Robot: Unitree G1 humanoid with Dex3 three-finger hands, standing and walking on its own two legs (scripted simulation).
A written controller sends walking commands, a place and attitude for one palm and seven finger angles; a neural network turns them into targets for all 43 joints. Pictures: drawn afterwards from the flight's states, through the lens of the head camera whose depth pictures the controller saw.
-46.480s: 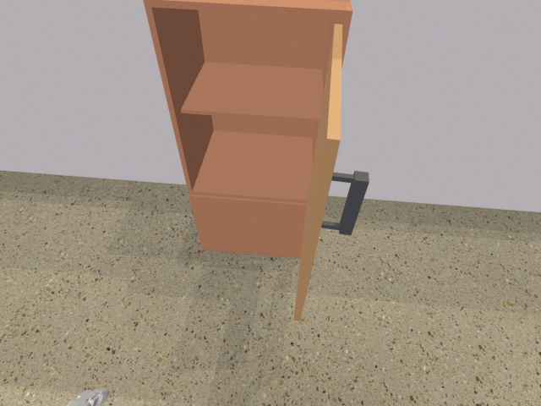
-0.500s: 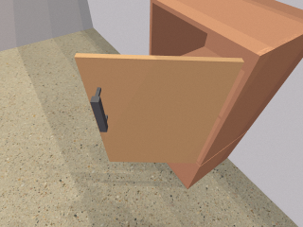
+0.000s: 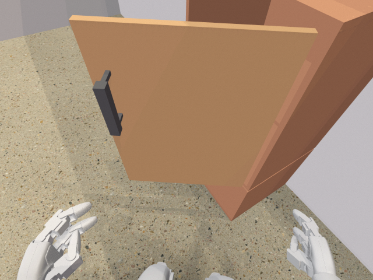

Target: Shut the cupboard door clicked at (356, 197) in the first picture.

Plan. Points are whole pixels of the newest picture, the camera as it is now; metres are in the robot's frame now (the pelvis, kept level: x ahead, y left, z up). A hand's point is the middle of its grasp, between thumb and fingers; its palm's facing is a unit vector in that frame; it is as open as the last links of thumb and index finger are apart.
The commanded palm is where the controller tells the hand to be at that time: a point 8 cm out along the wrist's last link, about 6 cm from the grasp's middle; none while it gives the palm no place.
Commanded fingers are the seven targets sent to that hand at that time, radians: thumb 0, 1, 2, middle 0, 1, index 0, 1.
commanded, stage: raise the hand and make a fist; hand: left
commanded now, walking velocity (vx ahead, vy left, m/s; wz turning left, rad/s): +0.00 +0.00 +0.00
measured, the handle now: (111, 104) +0.45 +0.21 +0.11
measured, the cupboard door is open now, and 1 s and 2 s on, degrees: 55 55 55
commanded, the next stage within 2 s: bring the fist close to the handle in 1.48 s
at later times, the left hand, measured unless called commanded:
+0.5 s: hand (65, 230) +0.19 +0.23 +0.07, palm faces +0.09 -1.00 -0.03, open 3.7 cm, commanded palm +0.16 +0.27 +0.08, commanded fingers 0.00 0.90 0.90 -1.06 -1.24 -1.06 -1.24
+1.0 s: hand (63, 210) +0.21 +0.23 +0.11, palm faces +0.04 -1.00 -0.04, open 3.1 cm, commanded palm +0.18 +0.28 +0.12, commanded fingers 0.00 0.90 0.90 -1.30 -1.50 -1.30 -1.50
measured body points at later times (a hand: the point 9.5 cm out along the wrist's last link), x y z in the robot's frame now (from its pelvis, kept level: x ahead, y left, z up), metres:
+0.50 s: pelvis -0.02 +0.03 +0.01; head +0.03 +0.03 +0.45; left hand +0.18 +0.28 +0.08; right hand +0.15 -0.20 -0.07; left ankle +0.01 +0.11 -0.67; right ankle +0.00 -0.06 -0.67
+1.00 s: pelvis -0.01 +0.04 +0.03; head +0.01 +0.04 +0.48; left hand +0.20 +0.28 +0.11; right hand +0.17 -0.18 -0.04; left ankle +0.01 +0.11 -0.67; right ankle -0.01 -0.06 -0.67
